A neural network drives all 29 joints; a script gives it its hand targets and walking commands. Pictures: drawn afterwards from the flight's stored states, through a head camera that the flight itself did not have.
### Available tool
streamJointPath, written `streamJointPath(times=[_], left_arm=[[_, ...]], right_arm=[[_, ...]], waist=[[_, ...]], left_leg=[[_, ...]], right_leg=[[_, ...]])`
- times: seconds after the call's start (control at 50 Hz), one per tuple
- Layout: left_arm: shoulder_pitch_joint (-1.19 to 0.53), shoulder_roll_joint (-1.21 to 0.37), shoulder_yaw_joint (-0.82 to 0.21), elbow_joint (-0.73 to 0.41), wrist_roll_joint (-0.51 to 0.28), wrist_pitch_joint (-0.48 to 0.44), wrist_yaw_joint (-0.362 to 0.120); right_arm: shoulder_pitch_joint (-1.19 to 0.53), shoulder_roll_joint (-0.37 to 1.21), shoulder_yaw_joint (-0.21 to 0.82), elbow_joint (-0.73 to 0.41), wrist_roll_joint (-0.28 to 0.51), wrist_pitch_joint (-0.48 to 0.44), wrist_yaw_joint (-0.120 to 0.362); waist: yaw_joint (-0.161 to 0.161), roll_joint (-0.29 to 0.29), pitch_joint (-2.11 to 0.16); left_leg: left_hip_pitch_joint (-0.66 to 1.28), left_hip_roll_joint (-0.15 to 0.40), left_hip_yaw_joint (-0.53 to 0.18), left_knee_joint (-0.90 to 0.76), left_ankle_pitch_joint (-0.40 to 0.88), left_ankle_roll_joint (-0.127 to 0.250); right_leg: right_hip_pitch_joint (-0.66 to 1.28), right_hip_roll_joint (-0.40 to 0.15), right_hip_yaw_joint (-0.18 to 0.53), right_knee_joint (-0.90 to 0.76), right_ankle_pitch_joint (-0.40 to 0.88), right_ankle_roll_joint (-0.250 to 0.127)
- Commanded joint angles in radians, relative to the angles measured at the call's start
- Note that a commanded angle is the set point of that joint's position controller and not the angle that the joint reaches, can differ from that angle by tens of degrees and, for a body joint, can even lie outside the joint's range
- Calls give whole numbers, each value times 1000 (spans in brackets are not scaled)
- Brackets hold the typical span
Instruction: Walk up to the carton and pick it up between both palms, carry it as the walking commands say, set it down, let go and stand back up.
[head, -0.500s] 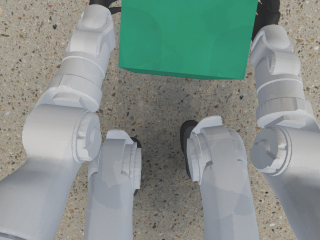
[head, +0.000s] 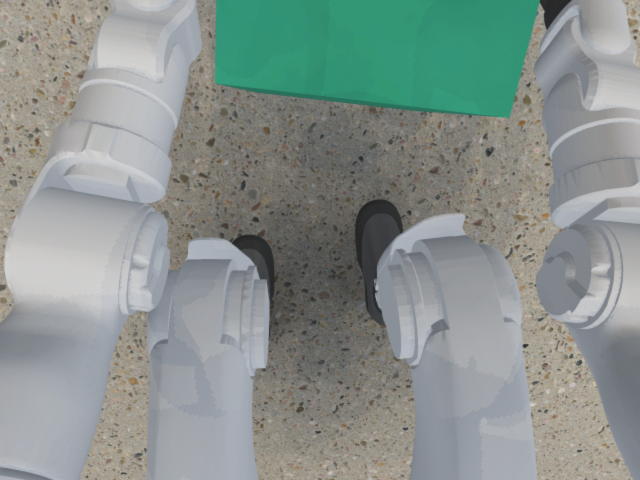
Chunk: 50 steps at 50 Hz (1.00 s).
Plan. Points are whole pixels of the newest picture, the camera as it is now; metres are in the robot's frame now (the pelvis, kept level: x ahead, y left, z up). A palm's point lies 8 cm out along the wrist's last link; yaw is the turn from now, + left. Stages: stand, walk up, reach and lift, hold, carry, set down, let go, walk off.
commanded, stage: set down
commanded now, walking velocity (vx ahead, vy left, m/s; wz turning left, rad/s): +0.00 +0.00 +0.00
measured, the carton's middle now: out of the picture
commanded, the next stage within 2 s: let go in 1.54 s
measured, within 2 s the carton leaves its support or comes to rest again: neither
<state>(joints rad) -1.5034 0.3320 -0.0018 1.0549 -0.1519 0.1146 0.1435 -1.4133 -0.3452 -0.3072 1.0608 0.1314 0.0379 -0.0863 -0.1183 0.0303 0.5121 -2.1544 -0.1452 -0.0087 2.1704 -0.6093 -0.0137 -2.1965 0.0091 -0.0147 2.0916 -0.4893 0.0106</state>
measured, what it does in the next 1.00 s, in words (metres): rises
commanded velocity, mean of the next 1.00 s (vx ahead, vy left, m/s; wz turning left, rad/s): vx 0.00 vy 0.00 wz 0.00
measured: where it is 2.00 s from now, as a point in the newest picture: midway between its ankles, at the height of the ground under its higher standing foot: (317, 299)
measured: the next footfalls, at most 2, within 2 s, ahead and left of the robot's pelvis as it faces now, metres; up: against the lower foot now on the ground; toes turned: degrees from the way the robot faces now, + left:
none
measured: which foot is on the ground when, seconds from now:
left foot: down 0.00-1.00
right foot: down 0.00-1.00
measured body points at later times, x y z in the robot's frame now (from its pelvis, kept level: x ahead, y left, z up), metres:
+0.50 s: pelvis +0.00 +0.00 +0.03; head +0.38 -0.04 +0.25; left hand +0.58 +0.09 -0.15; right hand +0.50 -0.29 -0.15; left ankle +0.10 +0.10 -0.35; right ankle +0.14 -0.12 -0.35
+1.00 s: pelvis +0.00 +0.00 +0.16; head +0.37 -0.05 +0.40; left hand +0.59 +0.10 +0.00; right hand +0.51 -0.30 +0.00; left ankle +0.10 +0.10 -0.35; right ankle +0.14 -0.12 -0.35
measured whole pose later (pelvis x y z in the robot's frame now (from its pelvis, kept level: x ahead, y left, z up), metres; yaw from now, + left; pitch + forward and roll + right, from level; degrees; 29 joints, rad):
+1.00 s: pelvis +0.00 +0.00 +0.16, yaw -1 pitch +30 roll +1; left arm -1.39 0.39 0.14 0.75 -0.12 0.32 0.10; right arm -1.26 -0.39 -0.26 0.64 0.19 0.30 -0.08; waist -0.11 0.02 0.52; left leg -1.63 -0.08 0.00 1.64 -0.53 0.01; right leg -1.69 0.04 0.02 1.58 -0.41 0.00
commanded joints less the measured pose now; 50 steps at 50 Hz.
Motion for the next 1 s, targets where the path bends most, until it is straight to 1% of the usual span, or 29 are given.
streamJointPath(times=[0.0,0.08,0.1,0.22,0.28,0.3,0.32,0.34,0.4,0.42,0.44,0.46,0.52,0.54,0.56,0.58,0.6,0.62,0.66,0.72,0.74,0.78,0.8,0.82,0.84,0.88,0.92,0.94,0.98], left_arm=[[-345,146,26,-268,16,-41,13],[-354,157,6,-217,-37,-20,1],[-360,163,-2,-241,-30,-21,2],[-326,172,39,-232,-35,-7,-23],[-361,166,-6,-336,-88,15,-17],[-371,168,4,-269,-69,34,-17],[-339,192,22,-357,-43,33,-11],[-325,153,19,-360,-62,39,-10],[-250,207,106,-273,14,59,-16],[-280,189,107,-438,14,51,-8],[-282,166,100,-333,-17,65,-9],[-241,144,83,-284,-5,86,-13],[-261,263,175,-520,58,81,0],[-273,225,172,-433,43,98,2],[-213,237,144,-418,21,101,-11],[-251,196,142,-342,0,122,-15],[-274,214,121,-475,9,116,-22],[-277,206,168,-370,35,133,-22],[-301,230,164,-597,2,122,-21],[-206,205,143,-327,37,151,-33],[-241,195,155,-546,7,145,-34],[-201,209,161,-384,34,159,-45],[-212,185,151,-474,-20,151,-49],[-187,180,157,-357,39,155,-46],[-237,185,161,-472,36,156,-41],[-186,188,126,-433,27,161,-47],[-162,237,232,-423,60,158,-36],[-184,254,201,-586,46,157,-28],[-199,213,164,-422,42,180,-36]], right_arm=[[-226,-193,-1,-204,43,-29,-6],[-262,-281,-9,-237,59,-25,-8],[-256,-258,10,-199,85,-12,2],[-275,-229,68,-280,109,7,5],[-239,-335,2,-347,86,27,-17],[-162,-246,22,-227,101,54,-5],[-168,-218,38,-316,129,66,2],[-185,-272,10,-362,88,67,-1],[-143,-191,34,-311,80,103,0],[-119,-226,-13,-408,58,93,-1],[-173,-249,36,-368,51,102,0],[-198,-248,3,-428,73,112,-2],[-179,-206,44,-621,84,137,-20],[-129,-274,5,-482,33,152,-12],[-198,-220,54,-645,105,156,-17],[-127,-244,34,-446,82,179,-11],[-170,-253,6,-579,65,174,-26],[-175,-209,48,-519,93,192,-8],[-118,-214,43,-567,97,180,-5],[-121,-201,38,-501,111,206,1],[-79,-231,21,-580,90,204,-1],[-112,-211,41,-492,59,220,2],[-129,-198,50,-579,72,207,-6],[-112,-203,24,-481,75,215,-1],[-96,-241,-31,-566,42,203,-5],[-110,-187,67,-558,119,223,10],[-62,-231,-1,-542,13,211,-4],[-110,-257,-16,-739,56,206,-14],[-61,-235,12,-503,64,238,3]], waist=[[-68,94,-1680],[-135,30,-1686],[-67,94,-1654],[-37,3,-1682],[-155,37,-1890],[-146,44,-1784],[-58,88,-1821],[-106,51,-1867],[-28,2,-1782],[-76,44,-1833],[-84,-60,-1902],[-79,-14,-1816],[24,-26,-2127],[-59,-33,-2017],[5,-58,-2064],[-47,-50,-1918],[-72,6,-1995],[-11,-39,-1888],[-48,-22,-2098],[-1,6,-1898],[-53,28,-2119],[-18,-13,-1940],[-60,-104,-2054],[-21,-11,-1931],[-76,-9,-2093],[19,36,-2060],[-55,-102,-2056],[-29,-40,-2246],[-45,9,-2030]], left_leg=[[548,75,-9,-158,291,-11],[529,76,-2,-171,216,-3],[541,74,1,-155,278,-10],[441,89,19,-139,228,22],[644,75,19,-146,265,-2],[580,87,18,-208,150,9],[639,74,33,-212,220,7],[672,62,31,-190,287,2],[490,55,58,-255,182,15],[532,64,37,-278,214,15],[561,51,54,-262,229,16],[533,57,44,-309,172,27],[715,44,61,-316,262,24],[649,50,55,-344,218,11],[642,47,56,-360,227,40],[570,52,67,-372,147,31],[661,51,49,-389,182,21],[591,57,42,-415,145,30],[801,56,30,-442,241,30],[768,62,33,-514,188,32],[854,58,39,-512,255,12],[740,48,32,-551,178,28],[774,49,22,-558,255,34],[739,42,45,-566,202,24],[849,51,21,-597,284,16],[917,41,35,-628,282,19],[927,42,9,-668,296,29],[1023,36,23,-654,387,15],[961,47,24,-729,246,15]], right_leg=[[713,-8,-9,-64,414,22],[749,-18,-44,-77,375,23],[718,-23,-13,-62,427,17],[821,-14,9,-94,394,16],[900,-15,-33,-108,443,14],[804,-25,-57,-127,348,11],[811,-10,-44,-133,371,15],[805,-5,-48,-138,402,11],[932,4,-13,-191,386,20],[910,10,-20,-187,419,8],[941,13,-34,-198,415,25],[920,12,-39,-228,356,17],[1097,25,-16,-249,435,33],[1056,25,-27,-269,426,22],[1144,26,-6,-277,438,41],[1068,26,-14,-298,354,23],[1107,22,-5,-333,370,25],[1039,13,0,-363,302,21],[1106,39,-24,-372,416,16],[1001,33,-24,-452,297,21],[1209,30,14,-485,419,-1],[1132,33,2,-493,359,14],[1253,40,-1,-501,451,26],[1153,40,18,-534,354,25],[1221,47,-24,-520,468,22],[1208,36,-3,-573,419,22],[1257,49,-27,-601,447,29],[1379,56,-18,-589,545,30],[1277,47,-13,-674,399,22]])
